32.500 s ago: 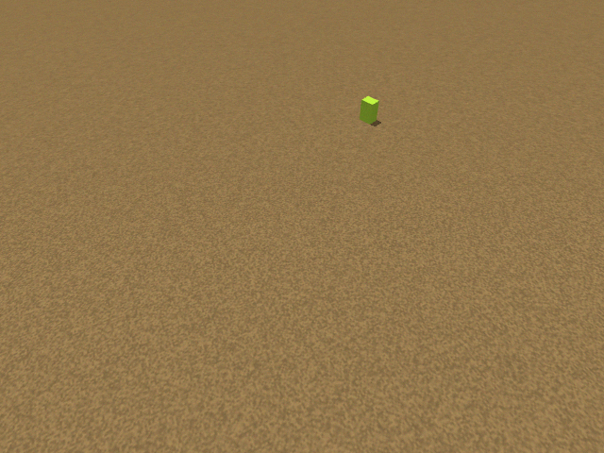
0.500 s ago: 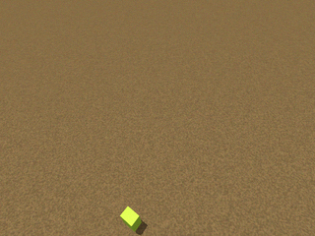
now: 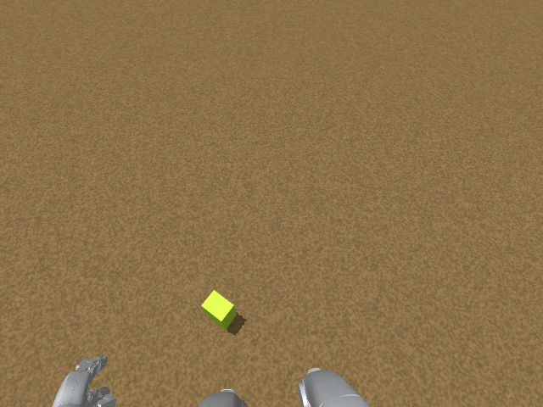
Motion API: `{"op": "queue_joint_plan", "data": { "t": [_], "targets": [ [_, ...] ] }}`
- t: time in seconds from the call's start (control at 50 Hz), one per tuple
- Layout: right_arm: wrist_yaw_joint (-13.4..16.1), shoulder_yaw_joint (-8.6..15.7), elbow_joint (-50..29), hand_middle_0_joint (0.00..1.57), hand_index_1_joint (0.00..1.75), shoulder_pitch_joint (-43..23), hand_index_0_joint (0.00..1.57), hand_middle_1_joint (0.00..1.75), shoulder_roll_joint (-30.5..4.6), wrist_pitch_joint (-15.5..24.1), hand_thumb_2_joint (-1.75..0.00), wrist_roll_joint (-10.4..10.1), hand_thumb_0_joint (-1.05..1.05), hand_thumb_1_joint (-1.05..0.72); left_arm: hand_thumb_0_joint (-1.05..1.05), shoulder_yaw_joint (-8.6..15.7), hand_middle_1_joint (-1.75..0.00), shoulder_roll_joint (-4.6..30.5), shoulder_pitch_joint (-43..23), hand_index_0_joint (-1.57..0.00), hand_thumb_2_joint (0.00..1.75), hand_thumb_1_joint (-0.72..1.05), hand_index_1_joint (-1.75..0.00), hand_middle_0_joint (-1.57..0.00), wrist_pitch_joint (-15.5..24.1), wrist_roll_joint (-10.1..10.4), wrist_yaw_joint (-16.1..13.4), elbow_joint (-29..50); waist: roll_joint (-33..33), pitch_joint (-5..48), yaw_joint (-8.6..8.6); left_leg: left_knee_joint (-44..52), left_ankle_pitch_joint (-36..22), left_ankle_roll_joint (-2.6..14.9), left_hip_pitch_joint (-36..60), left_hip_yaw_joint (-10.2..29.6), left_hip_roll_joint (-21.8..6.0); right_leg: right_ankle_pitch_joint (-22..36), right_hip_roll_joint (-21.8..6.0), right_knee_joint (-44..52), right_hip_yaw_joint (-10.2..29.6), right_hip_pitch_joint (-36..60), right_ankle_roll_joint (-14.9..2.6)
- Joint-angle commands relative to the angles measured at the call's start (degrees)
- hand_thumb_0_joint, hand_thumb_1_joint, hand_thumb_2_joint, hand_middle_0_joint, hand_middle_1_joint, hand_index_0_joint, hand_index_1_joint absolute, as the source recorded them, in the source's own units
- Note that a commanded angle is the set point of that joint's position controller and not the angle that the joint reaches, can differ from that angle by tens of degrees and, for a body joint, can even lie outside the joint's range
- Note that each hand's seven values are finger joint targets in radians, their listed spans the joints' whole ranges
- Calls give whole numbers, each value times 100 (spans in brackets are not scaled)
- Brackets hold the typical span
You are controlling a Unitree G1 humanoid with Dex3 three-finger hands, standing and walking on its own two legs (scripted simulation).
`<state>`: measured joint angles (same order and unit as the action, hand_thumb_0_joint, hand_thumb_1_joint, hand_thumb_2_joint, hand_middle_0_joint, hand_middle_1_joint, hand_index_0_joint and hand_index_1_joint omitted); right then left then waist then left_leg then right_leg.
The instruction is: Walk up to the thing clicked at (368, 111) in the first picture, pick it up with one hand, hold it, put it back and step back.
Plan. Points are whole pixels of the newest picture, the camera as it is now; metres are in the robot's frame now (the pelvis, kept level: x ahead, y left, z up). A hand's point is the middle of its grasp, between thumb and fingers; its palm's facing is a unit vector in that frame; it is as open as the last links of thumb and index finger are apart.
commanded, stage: step back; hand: left
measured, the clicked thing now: (219, 310) +0.43 +0.17 -0.69
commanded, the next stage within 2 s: none
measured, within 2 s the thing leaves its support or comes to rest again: neither
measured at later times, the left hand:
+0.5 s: hand out of the picture +0.02 +0.27 -0.14, palm faces +0.00 -0.92 -0.40, open 7.4 cm
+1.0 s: hand out of the picture -0.20 +0.24 -0.14, palm faces -0.07 -0.91 -0.41, open 7.4 cm
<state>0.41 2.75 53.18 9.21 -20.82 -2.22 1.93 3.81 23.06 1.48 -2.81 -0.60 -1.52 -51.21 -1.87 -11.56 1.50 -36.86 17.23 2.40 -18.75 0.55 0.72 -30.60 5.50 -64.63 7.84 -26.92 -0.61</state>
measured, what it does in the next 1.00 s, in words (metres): walks backwards: right foot, then left foot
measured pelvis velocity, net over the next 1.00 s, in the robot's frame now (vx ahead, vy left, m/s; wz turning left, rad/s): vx -0.27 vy -0.02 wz -0.07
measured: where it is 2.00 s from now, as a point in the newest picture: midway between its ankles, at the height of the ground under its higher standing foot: outside the picture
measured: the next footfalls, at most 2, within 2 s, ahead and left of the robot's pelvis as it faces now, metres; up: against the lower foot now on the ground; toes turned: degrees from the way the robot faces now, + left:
right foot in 0.16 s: -0.01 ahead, -0.13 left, +0.00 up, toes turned +1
left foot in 0.50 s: -0.07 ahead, +0.12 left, +0.00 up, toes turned -2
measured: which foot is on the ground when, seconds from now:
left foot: down 0.00-0.18, up 0.20-0.48, down 0.50-0.92, up 0.94-1.00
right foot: up 0.00-0.14, down 0.16-0.52, up 0.54-0.86, down 0.88-1.00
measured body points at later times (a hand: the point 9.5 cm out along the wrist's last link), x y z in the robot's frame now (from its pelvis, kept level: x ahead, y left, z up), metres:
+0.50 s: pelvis -0.11 +0.01 -0.01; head -0.05 +0.01 +0.43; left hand +0.02 +0.32 -0.11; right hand -0.01 -0.32 -0.13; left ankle -0.11 +0.12 -0.73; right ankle -0.04 -0.13 -0.73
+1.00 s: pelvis -0.27 -0.02 +0.00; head -0.22 -0.05 +0.44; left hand -0.19 +0.29 -0.11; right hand -0.17 -0.35 -0.13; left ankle -0.18 +0.12 -0.67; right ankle -0.28 -0.14 -0.73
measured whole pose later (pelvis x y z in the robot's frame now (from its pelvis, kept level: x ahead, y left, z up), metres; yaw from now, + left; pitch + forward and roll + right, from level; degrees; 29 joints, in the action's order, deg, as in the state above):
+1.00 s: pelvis -0.27 -0.02 +0.00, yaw -4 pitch -3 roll +1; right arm 1.4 3.3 48.4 7.7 -23.9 -4.0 0.3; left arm 4.1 19.9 14.2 -2.5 -2.4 0.8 -49.0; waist 1.9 -8.9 -1.7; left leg -57.8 25.9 -0.3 -30.6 7.8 4.8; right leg -21.3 0.2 -38.7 2.7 -14.6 -0.9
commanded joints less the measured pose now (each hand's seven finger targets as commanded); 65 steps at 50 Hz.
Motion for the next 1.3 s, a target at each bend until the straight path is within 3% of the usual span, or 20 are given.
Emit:
{"op": "queue_joint_plan", "data": {
  "t": [0.0,0.12,0.14,0.18,0.26,0.4,0.46,0.5,0.52,0.58,0.7,0.84,0.88,0.9,0.98,1.08,1.2,1.24,1.26,1.28],
  "targets": [
    [170,429,-622,20,30,230,20,30,-1488,188,-90,-20,0,-90,0,260,-30,899,233,-20,90,90,-30,-20,125,-8,-28,498,891,1523,107,590,-3843,1305,1779,1477,-1514,-28,-242,731,-46,-243,175],
    [110,360,-783,20,30,-84,20,30,-1533,68,-90,-154,0,-90,0,328,-30,767,1036,-20,90,90,-30,-20,238,-108,20,262,929,1777,-219,47,-2456,681,642,1054,-1133,1914,-373,3884,-741,1826,-118],
    [95,298,-816,20,30,-82,20,30,-1356,63,-90,-206,0,-90,0,396,-30,1051,1108,-20,90,90,-30,-20,282,-186,8,303,405,1748,-225,-177,-1523,372,-285,951,-903,2395,-912,3903,58,2342,-319],
    [165,319,-868,20,30,-417,20,30,-1229,8,-90,-204,0,-90,0,565,-30,1888,664,-20,90,90,-30,-20,277,-156,30,627,-1476,1164,-439,-2704,1937,-163,-806,499,499,3508,-2958,4516,2576,1076,-1922],
    [171,256,-568,20,30,209,20,30,-1266,63,-90,-265,0,-90,0,424,-30,1097,194,-20,90,90,-30,-20,272,-87,-32,890,-568,1162,-89,-3342,1227,-294,-976,899,661,4395,-1875,3835,751,1485,-1279],
    [139,226,-724,20,30,191,20,30,-1107,146,-90,-141,0,-90,0,393,-30,1099,771,-20,90,90,-30,-20,149,-91,-56,1013,-975,1551,-365,-279,1046,-259,-493,157,175,4683,-1748,3208,562,2499,-1111],
    [97,365,-561,20,30,580,20,30,-1243,199,-90,-3,0,-90,0,311,-30,1048,509,-20,90,90,-30,-20,52,-3,16,1183,-531,1521,-51,1270,-823,-104,793,257,-36,3177,-1422,2737,428,1249,-603],
    [10,563,-775,20,30,211,20,30,-2235,194,-90,15,0,-90,0,329,-30,952,313,-20,90,90,-30,-20,52,34,-42,1224,1685,1414,157,1855,-1911,1236,390,2859,-2174,-539,65,775,-306,192,-94],
    [20,580,-777,20,30,185,20,30,-2221,214,-90,55,0,-90,0,399,-30,1065,163,-20,90,90,-30,-20,46,-81,-96,1156,1306,1216,236,1924,-1721,1494,-72,3196,-2354,-786,83,-190,384,252,-84],
    [101,388,-925,20,30,-504,20,30,-1598,235,-90,28,0,-90,0,407,-30,1008,888,-20,90,90,-30,-20,45,37,-48,808,816,1010,-324,1532,-1936,1090,212,1728,-1666,82,53,-1032,420,-197,-81],
    [119,400,-967,20,30,-9,20,30,-1490,241,-90,-18,0,-90,0,394,-30,922,1006,-20,90,90,-30,-20,92,-41,60,848,1033,1338,17,1172,-1985,1240,1443,1381,-1507,117,-136,293,56,-228,289],
    [97,436,-1121,20,30,-383,20,30,-1712,31,-90,-62,0,-90,0,419,-30,807,2074,-20,90,90,-30,-20,149,-72,124,292,1333,1765,-380,606,-1449,678,389,1045,-1260,1441,-453,4055,-794,1920,-34],
    [83,275,-1259,20,30,-323,20,30,-1158,41,-90,-195,0,-90,0,624,-30,1551,1816,-20,90,90,-30,-20,214,-237,120,517,-678,1330,-347,-798,590,-88,-1464,556,155,1492,-1837,4402,1585,2146,-612],
    [192,356,-1282,20,30,-684,20,30,-1236,27,-90,-170,0,-90,0,711,-30,2155,1351,-20,90,90,-30,-20,173,-219,108,766,-1588,964,-651,-2233,1804,-284,-1197,614,497,1542,-2933,4874,2627,540,-1565],
    [190,326,-835,20,30,190,20,30,-1268,67,-90,-230,0,-90,0,513,-30,1261,162,-20,90,90,-30,-20,234,-195,20,1067,-662,693,94,-3346,871,-259,-938,900,704,3096,-1780,4095,431,543,-947],
    [178,265,-976,20,30,8,20,30,-1148,113,-90,-128,0,-90,0,475,-30,1135,1009,-20,90,90,-30,-20,200,-204,-83,1048,-846,1161,-504,-1921,1277,-362,-1247,570,359,4100,-2013,3610,594,2323,-1172],
    [123,366,-640,20,30,778,20,30,-1172,166,-90,-51,0,-90,0,343,-30,1154,662,-20,90,90,-30,-20,39,-50,-24,1207,-649,1532,-130,1249,-511,-105,606,-71,109,3482,-1755,2833,323,1601,-702],
    [56,557,-822,20,30,350,20,30,-2151,156,-90,-24,0,-90,0,259,-30,886,558,-20,90,90,-30,-20,44,17,-21,1308,1395,1520,-118,1584,-1599,1026,698,2569,-1898,418,-238,1396,-754,152,-71],
    [46,599,-877,20,30,291,20,30,-2304,176,-90,24,0,-90,0,412,-30,1075,184,-20,90,90,-30,-20,29,-54,-89,1247,1430,1317,193,1877,-1763,1642,-172,3314,-2416,-778,-127,9,-68,358,-3],
    [92,553,-833,20,30,180,20,30,-2044,224,-90,37,0,-90,0,430,-30,1092,165,-20,90,90,-30,-20,-2,-60,-85,1163,788,1180,56,1671,-2059,1545,-254,2807,-2242,-608,-81,-590,394,325,-60]
  ]
}}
